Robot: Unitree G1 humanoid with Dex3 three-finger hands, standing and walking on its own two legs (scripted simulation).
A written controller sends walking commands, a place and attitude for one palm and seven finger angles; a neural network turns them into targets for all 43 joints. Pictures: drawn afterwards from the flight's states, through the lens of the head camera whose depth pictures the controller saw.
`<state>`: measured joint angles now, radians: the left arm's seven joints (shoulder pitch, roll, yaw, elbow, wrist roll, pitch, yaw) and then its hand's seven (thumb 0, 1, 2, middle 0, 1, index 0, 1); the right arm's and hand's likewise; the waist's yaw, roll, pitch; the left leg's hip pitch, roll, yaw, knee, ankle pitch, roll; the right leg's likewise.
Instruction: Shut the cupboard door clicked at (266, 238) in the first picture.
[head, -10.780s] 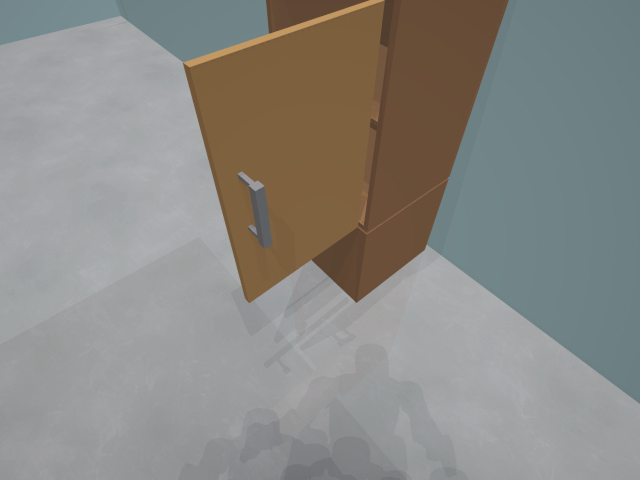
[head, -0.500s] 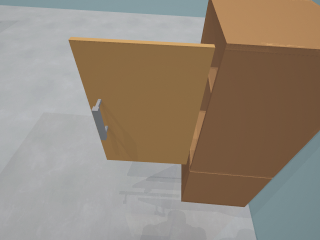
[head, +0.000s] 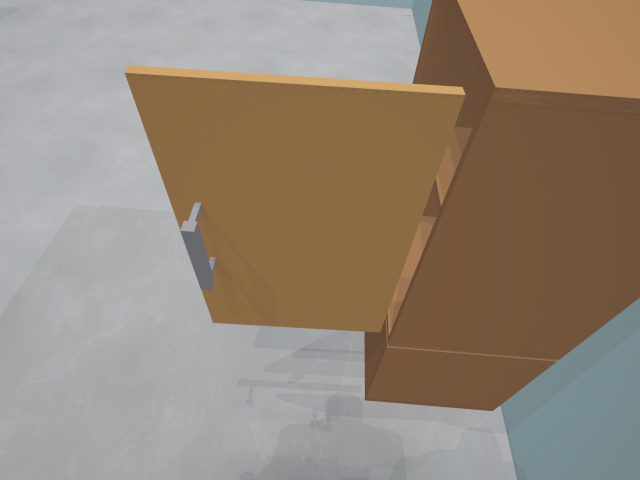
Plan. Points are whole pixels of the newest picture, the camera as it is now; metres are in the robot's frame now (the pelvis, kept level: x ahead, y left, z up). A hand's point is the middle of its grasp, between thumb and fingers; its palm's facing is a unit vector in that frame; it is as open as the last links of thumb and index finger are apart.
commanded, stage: come to a stop and stand still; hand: left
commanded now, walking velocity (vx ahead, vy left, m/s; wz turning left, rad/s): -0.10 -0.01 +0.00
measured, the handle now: (202, 248) +0.45 +0.22 -0.03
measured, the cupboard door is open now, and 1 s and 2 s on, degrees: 92 92 92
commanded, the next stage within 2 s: look again from close up in 1.30 s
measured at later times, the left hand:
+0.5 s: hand out of the picture +0.02 +0.17 -0.16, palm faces -0.01 -0.97 -0.25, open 7.3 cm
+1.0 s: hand out of the picture -0.01 +0.11 -0.16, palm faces -0.01 -0.98 -0.22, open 7.3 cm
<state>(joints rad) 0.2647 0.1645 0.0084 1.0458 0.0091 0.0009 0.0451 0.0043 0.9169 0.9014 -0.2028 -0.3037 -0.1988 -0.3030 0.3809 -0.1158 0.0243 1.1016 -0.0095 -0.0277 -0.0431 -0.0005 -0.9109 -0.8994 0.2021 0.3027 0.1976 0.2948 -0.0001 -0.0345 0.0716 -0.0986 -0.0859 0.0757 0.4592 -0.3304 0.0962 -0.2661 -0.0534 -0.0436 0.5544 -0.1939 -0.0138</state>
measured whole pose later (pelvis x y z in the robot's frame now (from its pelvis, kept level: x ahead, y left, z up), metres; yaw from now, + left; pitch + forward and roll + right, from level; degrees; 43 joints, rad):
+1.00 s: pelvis +0.00 -0.06 +0.01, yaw -1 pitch -1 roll +1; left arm 0.29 0.13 -0.03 1.14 0.01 -0.02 0.04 0.01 0.93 0.90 -0.21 -0.30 -0.20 -0.30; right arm 0.35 -0.14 0.03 1.15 -0.01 -0.02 -0.03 0.00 -0.91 -0.90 0.20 0.30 0.20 0.29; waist -0.01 0.03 0.04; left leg -0.08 0.00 0.07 0.39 -0.29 0.00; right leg -0.23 0.03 -0.06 0.45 -0.20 -0.07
